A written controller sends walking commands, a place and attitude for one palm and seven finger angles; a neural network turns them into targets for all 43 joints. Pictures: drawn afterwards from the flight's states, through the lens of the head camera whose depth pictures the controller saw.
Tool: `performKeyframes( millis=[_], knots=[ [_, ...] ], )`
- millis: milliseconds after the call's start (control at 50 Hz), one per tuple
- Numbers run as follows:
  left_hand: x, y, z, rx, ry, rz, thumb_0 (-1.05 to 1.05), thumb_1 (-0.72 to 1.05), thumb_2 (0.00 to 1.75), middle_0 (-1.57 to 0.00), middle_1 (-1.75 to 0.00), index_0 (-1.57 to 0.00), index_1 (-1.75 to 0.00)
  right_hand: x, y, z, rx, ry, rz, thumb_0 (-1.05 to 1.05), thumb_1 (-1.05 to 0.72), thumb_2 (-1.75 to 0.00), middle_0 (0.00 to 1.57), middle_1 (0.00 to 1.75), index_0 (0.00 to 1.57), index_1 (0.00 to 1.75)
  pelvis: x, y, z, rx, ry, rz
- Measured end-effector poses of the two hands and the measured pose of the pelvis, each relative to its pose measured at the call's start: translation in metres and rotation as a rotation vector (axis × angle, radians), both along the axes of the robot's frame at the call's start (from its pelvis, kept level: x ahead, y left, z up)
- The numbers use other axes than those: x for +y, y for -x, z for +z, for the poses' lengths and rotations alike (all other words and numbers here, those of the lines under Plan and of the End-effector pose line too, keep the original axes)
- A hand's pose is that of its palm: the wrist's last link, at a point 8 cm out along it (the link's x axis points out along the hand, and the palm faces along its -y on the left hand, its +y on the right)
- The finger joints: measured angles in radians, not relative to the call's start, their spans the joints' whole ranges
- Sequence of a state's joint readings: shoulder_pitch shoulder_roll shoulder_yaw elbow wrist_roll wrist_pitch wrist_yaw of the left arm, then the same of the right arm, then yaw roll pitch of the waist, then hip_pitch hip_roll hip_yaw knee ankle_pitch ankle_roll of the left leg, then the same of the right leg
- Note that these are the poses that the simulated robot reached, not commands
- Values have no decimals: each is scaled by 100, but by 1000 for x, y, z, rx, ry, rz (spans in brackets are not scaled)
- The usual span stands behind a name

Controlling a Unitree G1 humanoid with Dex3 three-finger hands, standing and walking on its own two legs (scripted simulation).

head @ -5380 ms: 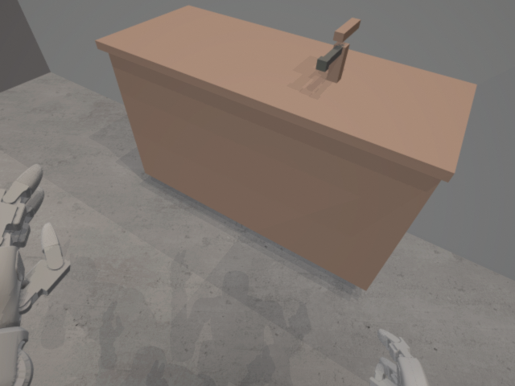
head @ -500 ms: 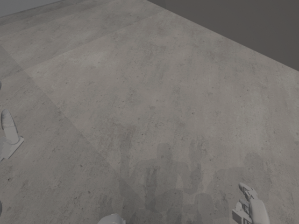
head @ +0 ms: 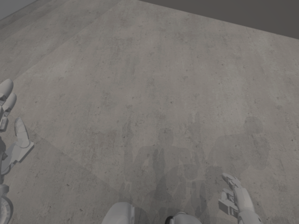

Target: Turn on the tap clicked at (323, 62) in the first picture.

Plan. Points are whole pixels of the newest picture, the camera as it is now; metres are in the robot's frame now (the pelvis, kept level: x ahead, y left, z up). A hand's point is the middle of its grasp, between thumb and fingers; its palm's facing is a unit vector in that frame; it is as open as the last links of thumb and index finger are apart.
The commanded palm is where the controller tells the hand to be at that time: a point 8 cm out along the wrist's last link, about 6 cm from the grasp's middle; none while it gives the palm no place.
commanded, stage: walk to a spot facing it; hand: left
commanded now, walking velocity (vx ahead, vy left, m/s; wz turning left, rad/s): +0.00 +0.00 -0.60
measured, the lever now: out of the picture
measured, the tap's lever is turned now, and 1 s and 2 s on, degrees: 0 0 0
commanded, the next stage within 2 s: turn to face it in 0.70 s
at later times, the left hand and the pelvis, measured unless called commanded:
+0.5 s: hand (45, 139) +0.24 +0.19 +0.19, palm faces +0.19 -0.88 -0.43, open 7.4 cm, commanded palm +0.20 +0.24 +0.19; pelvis -0.03 +0.01 +0.00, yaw -16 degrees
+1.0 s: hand (123, 154) +0.22 +0.05 +0.19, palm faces -0.15 -0.82 -0.55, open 7.4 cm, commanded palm +0.19 +0.12 +0.19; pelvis -0.10 -0.02 +0.01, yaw -35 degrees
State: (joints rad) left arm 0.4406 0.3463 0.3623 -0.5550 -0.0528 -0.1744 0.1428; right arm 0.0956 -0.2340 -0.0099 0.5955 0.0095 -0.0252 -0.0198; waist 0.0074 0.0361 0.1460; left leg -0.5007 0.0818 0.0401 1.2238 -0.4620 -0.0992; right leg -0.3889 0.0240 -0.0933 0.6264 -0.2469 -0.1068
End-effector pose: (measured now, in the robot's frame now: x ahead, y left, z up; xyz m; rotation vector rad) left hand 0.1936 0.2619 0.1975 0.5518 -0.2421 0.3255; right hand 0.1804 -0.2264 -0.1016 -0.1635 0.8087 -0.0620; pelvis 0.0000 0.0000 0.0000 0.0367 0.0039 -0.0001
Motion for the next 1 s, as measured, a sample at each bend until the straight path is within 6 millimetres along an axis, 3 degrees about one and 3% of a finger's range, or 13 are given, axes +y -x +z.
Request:
performKeyframes(
  millis=[120, 220, 380, 520, 620, 720, 800, 880, 1000],
  knots=[
    [-19, -13, 22, -12, -92, -119, 1, 88, 90, -21, -30, -22, -30, -55, 29, 22, 11, 85, -145, 2, -90, -90, 20, 30, 19, 30, -8, -3, 9, 27, -13, -63],
    [-17, -16, 23, -24, -75, -120, 1, 88, 90, -21, -30, -22, -30, -68, 52, 31, 13, 103, -205, 2, -91, -90, 20, 30, 19, 30, -8, -1, 11, 34, -19, -121],
    [-23, -14, 6, -49, 62, -184, 1, 88, 90, -21, -30, -21, -30, -42, 79, 37, 8, 79, -217, 2, -90, -90, 20, 30, 19, 30, 4, 14, 10, 38, -18, -199],
    [-24, -15, 6, -69, 17, -252, 1, 88, 90, -21, -30, -21, -30, -8, 104, 29, -40, -3, -267, 2, -90, -90, 20, 30, 20, 30, 13, 33, 4, 2, -1, -297],
    [-57, -24, 2, -29, 27, -299, 2, 89, 90, -21, -30, -21, -30, 1, 132, 15, -46, -96, -310, 2, -90, -90, 20, 30, 20, 30, 4, 44, 4, -9, 33, -388],
    [-116, -32, -5, -22, -20, -430, 2, 89, 90, -20, -30, -21, -30, -24, 176, -9, -18, -121, -380, 1, -90, -90, 21, 30, 20, 30, -16, 66, -8, -17, 56, -431],
    [-149, -25, 0, 7, -39, -540, 2, 88, 90, -21, -30, -21, -30, -58, 222, -9, 58, -72, -491, 2, -90, -90, 21, 30, 20, 30, -21, 82, -2, -8, 15, -493],
    [-163, -16, 13, 18, -105, -612, 1, 88, 90, -21, -30, -22, -30, -85, 265, 3, 93, -6, -607, 2, -90, -90, 20, 30, 20, 30, -24, 91, 5, 4, -4, -538],
    [-159, -11, 15, 21, -97, -600, 1, 88, 90, -21, -30, -22, -30, -103, 308, 21, 98, 66, -698, 2, -90, -90, 20, 30, 19, 30, -24, 101, 11, 22, -24, -602]
  ],
)
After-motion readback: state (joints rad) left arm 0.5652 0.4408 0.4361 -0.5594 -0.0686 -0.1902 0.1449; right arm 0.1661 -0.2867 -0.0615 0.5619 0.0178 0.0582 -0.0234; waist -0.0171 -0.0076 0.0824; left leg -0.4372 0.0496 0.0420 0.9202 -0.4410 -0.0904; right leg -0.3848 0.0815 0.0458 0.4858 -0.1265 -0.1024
